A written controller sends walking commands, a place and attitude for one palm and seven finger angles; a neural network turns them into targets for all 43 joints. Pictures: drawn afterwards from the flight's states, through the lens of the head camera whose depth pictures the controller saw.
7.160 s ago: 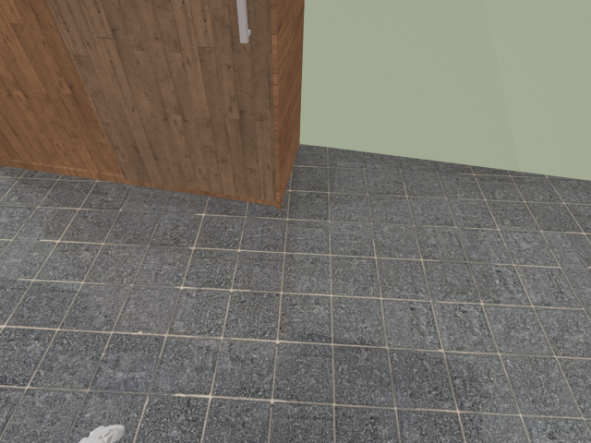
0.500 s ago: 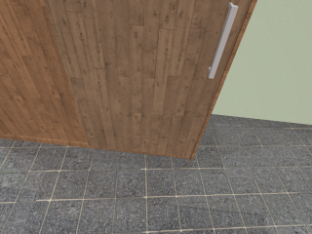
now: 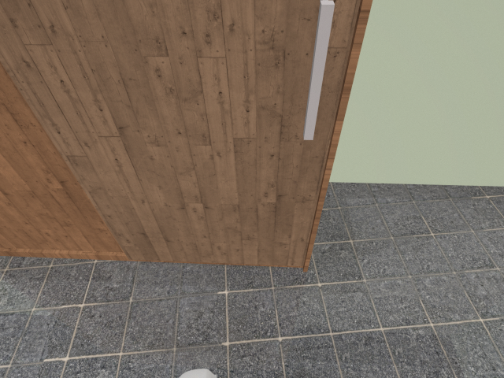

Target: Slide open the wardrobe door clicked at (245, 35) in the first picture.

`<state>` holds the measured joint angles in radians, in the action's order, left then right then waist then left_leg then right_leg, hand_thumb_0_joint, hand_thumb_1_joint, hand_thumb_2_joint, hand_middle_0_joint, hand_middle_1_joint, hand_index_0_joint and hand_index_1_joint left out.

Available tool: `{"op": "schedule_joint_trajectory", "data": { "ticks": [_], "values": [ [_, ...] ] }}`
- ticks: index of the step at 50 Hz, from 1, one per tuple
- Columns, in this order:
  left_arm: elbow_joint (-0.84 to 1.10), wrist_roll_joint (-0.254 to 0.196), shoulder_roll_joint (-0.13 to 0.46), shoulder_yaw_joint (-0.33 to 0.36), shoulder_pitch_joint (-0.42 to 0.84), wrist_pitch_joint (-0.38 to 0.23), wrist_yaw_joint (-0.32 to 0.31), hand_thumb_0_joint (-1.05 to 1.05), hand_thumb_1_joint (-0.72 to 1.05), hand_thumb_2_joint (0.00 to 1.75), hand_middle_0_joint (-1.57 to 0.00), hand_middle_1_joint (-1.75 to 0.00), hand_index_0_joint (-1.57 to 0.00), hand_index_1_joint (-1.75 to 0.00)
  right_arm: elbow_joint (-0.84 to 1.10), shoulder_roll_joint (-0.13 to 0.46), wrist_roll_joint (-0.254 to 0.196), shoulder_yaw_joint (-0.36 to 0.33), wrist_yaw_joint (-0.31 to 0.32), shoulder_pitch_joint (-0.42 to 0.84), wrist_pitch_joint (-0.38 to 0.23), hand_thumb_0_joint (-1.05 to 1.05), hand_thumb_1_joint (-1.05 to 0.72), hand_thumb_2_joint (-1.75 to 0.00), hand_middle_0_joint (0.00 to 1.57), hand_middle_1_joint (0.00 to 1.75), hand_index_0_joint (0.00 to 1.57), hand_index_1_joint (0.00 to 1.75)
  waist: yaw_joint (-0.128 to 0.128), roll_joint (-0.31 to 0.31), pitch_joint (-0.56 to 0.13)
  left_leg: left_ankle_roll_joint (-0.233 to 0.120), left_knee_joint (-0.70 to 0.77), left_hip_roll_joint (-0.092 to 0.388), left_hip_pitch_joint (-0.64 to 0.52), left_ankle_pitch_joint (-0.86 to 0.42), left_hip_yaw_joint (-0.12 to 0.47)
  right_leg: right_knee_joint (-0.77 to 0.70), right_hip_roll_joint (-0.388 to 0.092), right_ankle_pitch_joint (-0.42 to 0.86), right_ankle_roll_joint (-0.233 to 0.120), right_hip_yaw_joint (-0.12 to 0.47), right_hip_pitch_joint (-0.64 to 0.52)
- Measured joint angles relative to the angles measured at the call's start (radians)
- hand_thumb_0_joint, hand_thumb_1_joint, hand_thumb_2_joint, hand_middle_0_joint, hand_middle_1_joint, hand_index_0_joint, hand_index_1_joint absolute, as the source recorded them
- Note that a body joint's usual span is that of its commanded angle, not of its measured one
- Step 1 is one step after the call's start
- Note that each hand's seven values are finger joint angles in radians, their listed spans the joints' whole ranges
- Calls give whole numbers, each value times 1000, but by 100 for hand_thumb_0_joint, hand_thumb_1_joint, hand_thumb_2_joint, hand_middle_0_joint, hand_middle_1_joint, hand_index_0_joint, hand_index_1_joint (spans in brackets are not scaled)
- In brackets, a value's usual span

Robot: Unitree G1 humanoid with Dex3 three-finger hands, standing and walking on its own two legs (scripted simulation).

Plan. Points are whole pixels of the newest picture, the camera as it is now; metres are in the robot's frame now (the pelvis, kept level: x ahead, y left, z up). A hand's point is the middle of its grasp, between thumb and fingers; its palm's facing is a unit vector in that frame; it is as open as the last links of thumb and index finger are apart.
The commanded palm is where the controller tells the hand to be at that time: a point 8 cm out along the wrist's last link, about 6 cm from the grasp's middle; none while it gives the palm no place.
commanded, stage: take the last steps up to it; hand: right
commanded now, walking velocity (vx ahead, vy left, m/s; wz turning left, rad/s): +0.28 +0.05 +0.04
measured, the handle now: (315, 75) +0.65 -0.10 +0.16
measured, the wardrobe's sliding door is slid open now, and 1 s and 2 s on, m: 0.00 0.00 0.00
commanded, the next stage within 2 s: come to a stop and stand still in 0.30 s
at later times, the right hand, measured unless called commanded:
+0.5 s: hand (332, 334) +0.25 -0.14 -0.17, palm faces +0.05 +0.97 -0.22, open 7.1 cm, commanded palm none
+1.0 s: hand (334, 370) +0.19 -0.14 -0.18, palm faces +0.02 +0.96 -0.27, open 7.4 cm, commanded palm none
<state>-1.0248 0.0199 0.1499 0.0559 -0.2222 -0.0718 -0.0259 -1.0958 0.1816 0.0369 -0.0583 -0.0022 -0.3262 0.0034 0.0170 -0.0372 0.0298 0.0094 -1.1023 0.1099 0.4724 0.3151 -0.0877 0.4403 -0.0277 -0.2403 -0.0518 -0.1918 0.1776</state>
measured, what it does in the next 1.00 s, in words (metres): walks ahead: left foot, then right foot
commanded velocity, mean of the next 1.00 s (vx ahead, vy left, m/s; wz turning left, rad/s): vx -0.01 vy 0.01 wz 0.01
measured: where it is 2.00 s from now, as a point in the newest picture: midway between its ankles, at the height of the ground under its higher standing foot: outside the picture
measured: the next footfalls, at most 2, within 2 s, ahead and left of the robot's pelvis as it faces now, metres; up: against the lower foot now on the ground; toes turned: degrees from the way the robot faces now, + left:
left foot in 0.32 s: +0.24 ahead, +0.15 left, +0.00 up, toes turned +8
right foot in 0.62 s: +0.24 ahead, -0.05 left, +0.00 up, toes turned -3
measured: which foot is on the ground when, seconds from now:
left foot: up 0.00-0.30, down 0.32-0.64, up 0.66-0.90, down 0.92-1.00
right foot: down 0.00-0.32, up 0.34-0.60, down 0.62-1.00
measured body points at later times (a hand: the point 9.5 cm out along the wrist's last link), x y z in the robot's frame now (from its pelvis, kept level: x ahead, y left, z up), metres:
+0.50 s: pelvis +0.17 +0.04 -0.01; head +0.19 +0.05 +0.44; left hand +0.14 +0.26 -0.17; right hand +0.24 -0.19 -0.15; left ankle +0.20 +0.14 -0.74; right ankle +0.14 -0.08 -0.69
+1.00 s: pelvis +0.16 +0.05 -0.02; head +0.17 +0.07 +0.43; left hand +0.26 +0.28 -0.17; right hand +0.19 -0.19 -0.16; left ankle +0.15 +0.16 -0.74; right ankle +0.22 -0.07 -0.73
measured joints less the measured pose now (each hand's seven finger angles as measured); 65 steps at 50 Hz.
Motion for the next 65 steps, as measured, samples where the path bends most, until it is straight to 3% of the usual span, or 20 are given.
{"op": "schedule_joint_trajectory", "data": {
  "ticks": [7,14,16,20,22,26,30,31,33,35,37,40,44,46,47,50,52,56,65],
  "values": [
    [-62,3,-13,-8,-106,14,6,0,93,90,-20,-30,-20,-30,96,15,-2,-9,-7,151,1,1,-92,-90,19,30,19,29,-21,6,-11,22,206,15,58,-109,20,-114,35,-8,5,0,-119],
    [-103,13,-27,-10,-183,30,9,0,91,90,-20,-30,-20,-30,124,2,-5,3,-9,228,-7,1,-91,-90,19,30,19,29,-76,42,28,-3,482,-20,-46,-101,-11,-48,-5,-124,53,-2,-177],
    [-118,6,-33,-12,-209,34,12,1,91,90,-20,-30,-20,-30,127,1,-4,10,-9,232,-34,1,-91,-90,19,30,19,29,-77,45,34,-28,556,-36,-102,-192,-27,80,-30,-196,69,6,-147],
    [-130,-7,-18,-9,-176,66,12,1,91,90,-20,-30,-20,-30,110,-34,-13,24,2,213,-62,0,-91,-90,19,30,20,29,-65,72,59,-54,504,-64,-137,-90,-57,586,-42,-283,54,106,68],
    [-116,-4,-8,-6,-146,73,11,1,91,90,-20,-30,-20,-30,96,-50,-18,21,15,184,-58,0,-92,-90,20,30,20,29,-54,75,53,-46,550,-73,-174,-92,-62,664,-48,-241,56,118,155],
    [-71,-6,3,-11,-77,73,2,1,91,90,-19,-30,-20,-30,73,-28,-12,10,38,148,-41,-2,-96,-90,20,30,20,30,-33,68,35,-46,615,-82,-217,-105,-66,464,-56,-170,81,120,217],
    [-36,-8,16,-12,-10,76,-5,1,92,90,-19,-30,-20,-30,50,-13,-14,17,39,119,-7,-1,-95,-90,20,30,20,30,-13,64,37,-30,569,-86,-227,-64,-56,184,-47,-4,90,122,159],
    [-30,-8,20,-9,2,76,-5,1,93,90,-19,-30,-20,-30,48,-11,-16,17,38,112,3,-1,-94,-90,20,30,20,30,-10,61,39,-23,540,-84,-223,-44,-54,152,-45,36,74,118,141],
    [-20,-6,14,-9,26,79,-3,1,93,90,-19,-30,-20,-30,44,1,-19,13,39,104,26,-1,-93,-90,20,30,20,30,2,27,44,-10,494,-63,-217,-6,-35,160,-26,9,42,99,127],
    [-6,-2,7,-15,47,79,-6,1,93,90,-19,-30,-20,-30,46,8,-22,13,41,99,42,0,-93,-90,20,30,20,30,10,11,44,1,387,-65,-185,112,-2,141,-17,-4,28,87,116],
    [7,1,4,-19,70,81,-10,1,92,90,-19,-30,-20,-30,49,10,-22,12,40,100,47,0,-92,-90,20,30,20,29,12,12,49,6,272,-78,-155,180,27,112,-14,13,24,88,111],
    [21,2,3,-20,105,86,-8,1,92,90,-19,-30,-20,-30,61,9,-20,13,37,100,46,1,-92,-90,20,30,20,29,14,23,56,14,215,-86,-142,206,45,80,-18,43,27,92,112],
    [34,1,7,-13,132,91,-1,1,91,90,-20,-30,-21,-30,73,3,-18,19,34,94,42,1,-91,-90,20,30,20,29,12,41,53,18,319,-77,-182,171,42,65,-25,68,40,91,127],
    [40,-8,11,-12,129,94,3,1,91,90,-20,-30,-21,-30,84,3,-15,28,40,79,29,1,-91,-90,20,30,20,29,16,44,40,16,485,-73,-235,51,49,93,-28,64,53,88,151],
    [53,-12,16,-11,126,97,9,1,91,90,-20,-30,-21,-30,94,0,-10,32,46,67,22,1,-91,-90,20,30,20,29,20,50,35,-6,515,-77,-231,-18,51,134,-36,39,57,87,177],
    [88,-5,42,-1,89,108,24,1,91,90,-20,-30,-21,-30,109,-26,-2,50,46,40,2,1,-91,-90,20,30,20,29,-1,101,28,-30,479,-104,-225,15,23,260,-33,-84,58,141,215],
    [96,-6,48,2,55,110,25,1,91,90,-20,-30,-20,-30,123,-36,1,52,48,20,-10,1,-91,-90,20,30,20,29,-9,106,14,-34,475,-106,-231,30,15,303,-14,-124,51,148,206],
    [85,-6,37,-8,-9,98,19,1,91,90,-19,-30,-20,-30,136,-28,-6,55,47,14,-5,1,-91,-90,20,30,20,30,-21,77,-2,-33,447,-98,-236,43,8,190,7,6,33,133,132],
    [27,7,22,-39,-110,99,18,1,91,90,-19,-30,-20,-30,135,-13,-11,60,34,15,3,1,-91,-90,20,30,20,30,-29,53,-33,-46,545,-105,-233,-33,12,86,9,31,37,132,124]
  ]
}}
